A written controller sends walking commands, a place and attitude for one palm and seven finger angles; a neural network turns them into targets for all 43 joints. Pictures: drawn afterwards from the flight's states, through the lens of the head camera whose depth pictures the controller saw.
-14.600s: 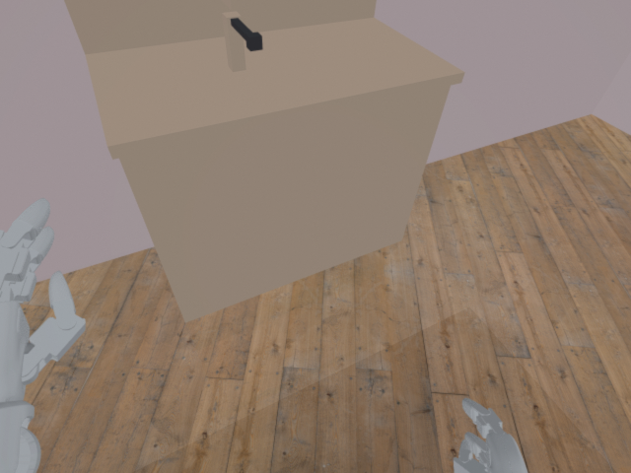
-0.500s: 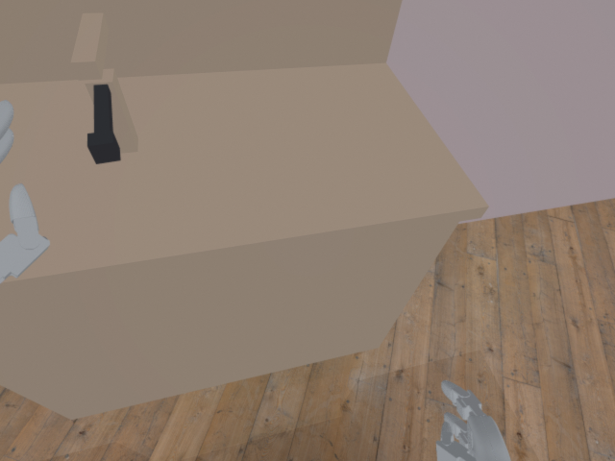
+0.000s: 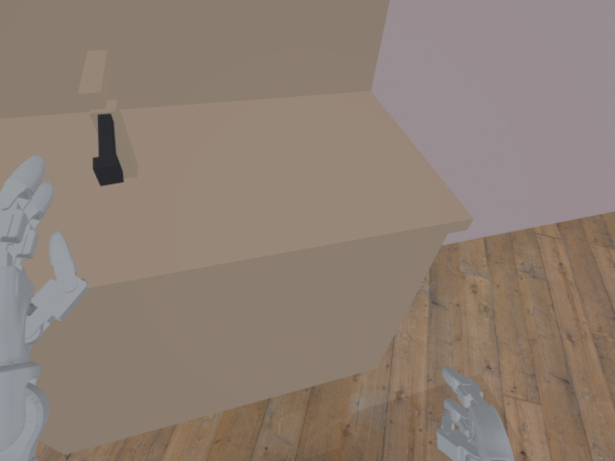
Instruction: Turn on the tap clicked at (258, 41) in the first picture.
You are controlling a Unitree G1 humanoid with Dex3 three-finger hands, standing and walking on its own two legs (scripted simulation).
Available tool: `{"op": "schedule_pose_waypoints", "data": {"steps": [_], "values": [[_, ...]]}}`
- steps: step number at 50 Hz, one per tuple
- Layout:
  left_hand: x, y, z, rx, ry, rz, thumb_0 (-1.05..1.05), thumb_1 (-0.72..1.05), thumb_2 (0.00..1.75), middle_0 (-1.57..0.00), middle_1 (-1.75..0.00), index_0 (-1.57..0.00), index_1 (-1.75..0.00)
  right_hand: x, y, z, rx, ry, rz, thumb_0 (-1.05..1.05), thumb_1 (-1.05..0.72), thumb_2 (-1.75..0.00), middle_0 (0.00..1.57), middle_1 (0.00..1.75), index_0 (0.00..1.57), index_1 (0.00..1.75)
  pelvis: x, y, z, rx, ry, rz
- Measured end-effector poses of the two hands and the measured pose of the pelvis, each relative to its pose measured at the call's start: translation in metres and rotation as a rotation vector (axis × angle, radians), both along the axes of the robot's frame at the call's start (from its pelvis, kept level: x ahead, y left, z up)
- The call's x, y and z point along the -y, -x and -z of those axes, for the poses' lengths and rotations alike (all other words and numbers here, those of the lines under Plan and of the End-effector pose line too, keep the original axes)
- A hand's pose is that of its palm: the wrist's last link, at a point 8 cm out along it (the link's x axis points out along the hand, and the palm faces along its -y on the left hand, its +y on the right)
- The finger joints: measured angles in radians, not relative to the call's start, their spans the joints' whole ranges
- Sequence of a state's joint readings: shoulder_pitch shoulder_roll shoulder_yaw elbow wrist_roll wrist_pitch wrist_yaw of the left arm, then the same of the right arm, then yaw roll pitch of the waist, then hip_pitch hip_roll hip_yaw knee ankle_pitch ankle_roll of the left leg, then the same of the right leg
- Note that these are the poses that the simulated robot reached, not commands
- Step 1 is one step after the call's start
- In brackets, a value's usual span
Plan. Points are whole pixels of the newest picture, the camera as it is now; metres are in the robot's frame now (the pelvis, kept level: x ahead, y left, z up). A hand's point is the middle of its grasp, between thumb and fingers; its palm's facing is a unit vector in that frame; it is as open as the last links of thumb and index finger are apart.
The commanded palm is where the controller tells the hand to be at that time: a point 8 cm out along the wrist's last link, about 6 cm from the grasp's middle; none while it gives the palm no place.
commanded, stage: come to a stop and stand still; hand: left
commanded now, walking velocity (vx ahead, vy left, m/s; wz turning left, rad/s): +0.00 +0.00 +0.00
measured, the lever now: (108, 170) +0.40 +0.32 +0.15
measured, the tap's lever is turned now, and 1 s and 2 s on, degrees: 5 5 5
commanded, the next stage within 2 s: look again from close up in 0.30 s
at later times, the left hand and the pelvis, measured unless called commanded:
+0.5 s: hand (91, 291) +0.22 +0.25 +0.16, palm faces +0.41 -0.84 -0.35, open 7.5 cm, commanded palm +0.17 +0.28 +0.17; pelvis +0.01 -0.01 +0.00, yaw +0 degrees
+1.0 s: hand (88, 254) +0.25 +0.25 +0.19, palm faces +0.42 -0.87 -0.25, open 7.5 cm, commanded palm +0.17 +0.27 +0.18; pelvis +0.01 -0.03 +0.00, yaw +0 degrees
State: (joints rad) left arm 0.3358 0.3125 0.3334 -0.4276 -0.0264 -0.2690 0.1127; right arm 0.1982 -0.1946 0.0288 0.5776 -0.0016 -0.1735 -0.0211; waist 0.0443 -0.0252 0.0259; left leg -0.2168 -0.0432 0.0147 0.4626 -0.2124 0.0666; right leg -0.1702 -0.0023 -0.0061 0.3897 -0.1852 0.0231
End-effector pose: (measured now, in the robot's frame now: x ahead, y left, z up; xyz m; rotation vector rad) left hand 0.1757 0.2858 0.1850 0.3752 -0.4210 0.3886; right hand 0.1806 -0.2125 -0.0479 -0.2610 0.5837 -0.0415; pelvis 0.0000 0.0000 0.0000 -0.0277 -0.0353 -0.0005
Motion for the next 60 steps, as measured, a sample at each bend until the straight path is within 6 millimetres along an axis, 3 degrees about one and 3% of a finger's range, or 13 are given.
{"op": "schedule_pose_waypoints", "data": {"steps": [8, 19, 30, 41, 43, 47, 50, 55, 60], "values": [[-0.004, -0.010, 0.029, -0.194, 0.004, -0.003, 0.01, 0.89, 0.90, -0.21, -0.30, -0.21, -0.30, 0.000, 0.002, 0.006, -0.047, -0.016, 0.026, 0.01, -0.90, -0.90, 0.20, 0.30, 0.20, 0.30, 0.002, -0.004, -0.002, -0.016, -0.002, 0.001], [0.002, -0.005, 0.005, -0.110, -0.029, -0.004, 0.02, 0.89, 0.90, -0.21, -0.30, -0.21, -0.30, 0.009, 0.003, 0.013, -0.100, 0.011, 0.020, 0.01, -0.90, -0.90, 0.20, 0.30, 0.20, 0.30, 0.004, -0.009, -0.003, -0.015, -0.002, -0.012], [0.002, -0.008, 0.023, -0.205, 0.019, -0.038, 0.02, 0.89, 0.90, -0.21, -0.30, -0.21, -0.30, 0.011, -0.004, 0.012, -0.087, -0.007, 0.029, 0.01, -0.90, -0.90, 0.20, 0.30, 0.20, 0.30, 0.008, -0.009, -0.004, -0.020, -0.006, -0.013], [0.007, -0.009, 0.005, -0.147, -0.045, -0.024, 0.02, 0.88, 0.90, -0.21, -0.30, -0.21, -0.30, 0.015, -0.006, 0.012, -0.096, 0.010, 0.015, 0.01, -0.90, -0.90, 0.20, 0.30, 0.20, 0.30, 0.014, -0.011, -0.004, -0.023, 0.000, -0.028], [-0.006, -0.021, -0.009, -0.121, -0.143, -0.042, 0.02, 0.88, 0.90, -0.22, -0.31, -0.21, -0.30, 0.012, -0.004, 0.017, -0.106, 0.033, -0.057, 0.01, -0.90, -0.90, 0.20, 0.30, 0.20, 0.30, 0.017, -0.007, -0.002, -0.012, -0.009, -0.037], [-0.022, -0.033, -0.020, -0.086, 0.021, -0.069, 0.02, 0.88, 0.90, -0.21, -0.30, -0.21, -0.30, 0.016, 0.002, 0.027, -0.131, -0.008, -0.076, 0.01, -0.90, -0.90, 0.20, 0.30, 0.20, 0.30, 0.023, -0.007, -0.001, 0.000, -0.023, -0.011], [-0.004, -0.029, -0.009, -0.147, 0.091, -0.032, 0.02, 0.89, 0.90, -0.21, -0.30, -0.20, -0.30, 0.024, 0.004, 0.030, -0.103, -0.041, -0.046, 0.01, -0.90, -0.90, 0.20, 0.30, 0.21, 0.30, 0.026, -0.010, 0.001, 0.017, -0.025, 0.002], [0.035, -0.007, 0.020, -0.296, 0.048, 0.006, 0.02, 0.89, 0.90, -0.21, -0.30, -0.20, -0.30, 0.041, 0.001, 0.030, -0.059, -0.045, -0.027, 0.01, -0.90, -0.90, 0.20, 0.30, 0.21, 0.30, 0.037, -0.007, 0.005, 0.031, -0.036, -0.002], [0.031, 0.023, 0.012, -0.167, 0.064, -0.111, 0.02, 0.88, 0.90, -0.22, -0.31, -0.21, -0.30, 0.057, -0.006, 0.031, -0.052, -0.009, -0.049, 0.01, -0.90, -0.90, 0.20, 0.30, 0.20, 0.30, 0.056, -0.002, 0.009, 0.029, -0.034, -0.024]]}}
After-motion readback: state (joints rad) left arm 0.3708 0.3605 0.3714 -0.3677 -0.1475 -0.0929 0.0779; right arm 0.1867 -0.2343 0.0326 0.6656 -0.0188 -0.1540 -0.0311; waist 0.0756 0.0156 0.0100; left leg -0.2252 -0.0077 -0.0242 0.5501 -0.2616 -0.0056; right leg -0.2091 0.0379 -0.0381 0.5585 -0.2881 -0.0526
